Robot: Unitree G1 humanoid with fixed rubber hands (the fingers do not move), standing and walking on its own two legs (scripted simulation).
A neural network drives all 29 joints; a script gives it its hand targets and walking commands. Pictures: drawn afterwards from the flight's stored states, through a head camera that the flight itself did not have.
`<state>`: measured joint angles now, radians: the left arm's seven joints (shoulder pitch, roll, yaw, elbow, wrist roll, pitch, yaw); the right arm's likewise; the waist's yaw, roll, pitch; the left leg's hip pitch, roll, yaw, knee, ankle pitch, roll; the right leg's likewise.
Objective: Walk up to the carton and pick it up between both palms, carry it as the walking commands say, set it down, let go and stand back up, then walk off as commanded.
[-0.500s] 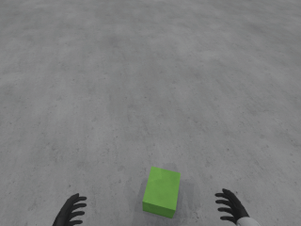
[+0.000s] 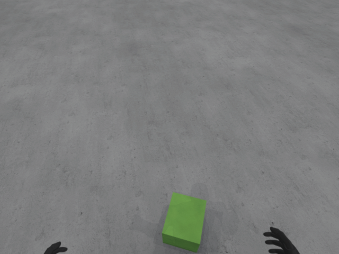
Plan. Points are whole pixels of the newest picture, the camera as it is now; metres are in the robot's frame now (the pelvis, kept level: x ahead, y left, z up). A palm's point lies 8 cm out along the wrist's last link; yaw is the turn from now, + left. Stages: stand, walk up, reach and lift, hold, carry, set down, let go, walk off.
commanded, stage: stand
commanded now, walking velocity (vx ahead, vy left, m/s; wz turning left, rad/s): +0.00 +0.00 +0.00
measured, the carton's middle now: (184, 221) +0.43 -0.08 -0.68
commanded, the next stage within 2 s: walk off in 1.38 s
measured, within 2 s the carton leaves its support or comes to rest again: neither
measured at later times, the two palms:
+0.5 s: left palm out of the picture +0.10 +0.30 -0.09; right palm out of the picture +0.11 -0.29 -0.09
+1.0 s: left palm out of the picture +0.07 +0.31 -0.09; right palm out of the picture +0.07 -0.30 -0.10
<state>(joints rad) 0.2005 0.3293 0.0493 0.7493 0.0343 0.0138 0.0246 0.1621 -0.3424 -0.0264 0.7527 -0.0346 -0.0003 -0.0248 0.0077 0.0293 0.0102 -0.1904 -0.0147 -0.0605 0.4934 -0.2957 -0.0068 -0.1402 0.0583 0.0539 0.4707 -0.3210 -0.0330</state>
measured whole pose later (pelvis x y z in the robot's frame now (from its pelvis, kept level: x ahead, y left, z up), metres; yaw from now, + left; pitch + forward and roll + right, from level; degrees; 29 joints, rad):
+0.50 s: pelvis -0.01 +0.00 +0.01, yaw +0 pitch -2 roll +0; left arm 0.16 0.35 0.04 0.89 0.03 0.01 0.01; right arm 0.15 -0.37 0.00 0.88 -0.03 -0.02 -0.03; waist 0.01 0.02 0.02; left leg -0.14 -0.01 -0.06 0.41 -0.24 -0.01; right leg -0.09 0.05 0.06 0.39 -0.27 -0.03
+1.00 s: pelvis -0.02 +0.01 +0.01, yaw +0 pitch -2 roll +0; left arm 0.14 0.37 0.01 1.00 0.02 0.00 0.01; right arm 0.14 -0.39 0.01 0.99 -0.02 -0.02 -0.02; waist 0.00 0.01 0.03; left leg -0.12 -0.02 -0.06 0.36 -0.19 0.00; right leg -0.08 0.04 0.06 0.35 -0.22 -0.02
